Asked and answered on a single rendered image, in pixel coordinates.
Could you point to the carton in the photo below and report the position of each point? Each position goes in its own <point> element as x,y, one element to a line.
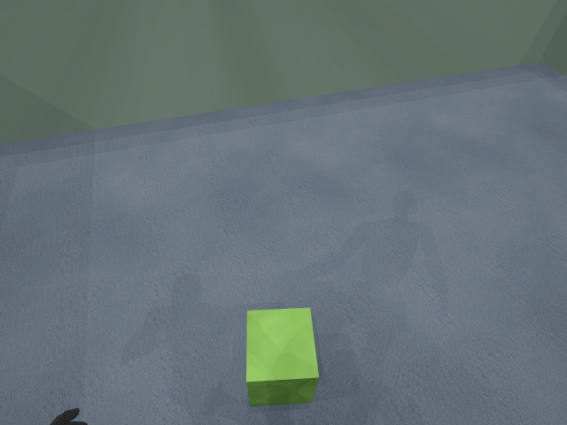
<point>281,364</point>

